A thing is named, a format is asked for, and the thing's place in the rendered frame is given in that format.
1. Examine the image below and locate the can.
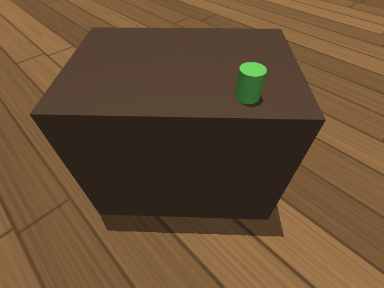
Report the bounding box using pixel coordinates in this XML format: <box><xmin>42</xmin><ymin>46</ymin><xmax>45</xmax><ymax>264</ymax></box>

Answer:
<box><xmin>235</xmin><ymin>62</ymin><xmax>267</xmax><ymax>104</ymax></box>

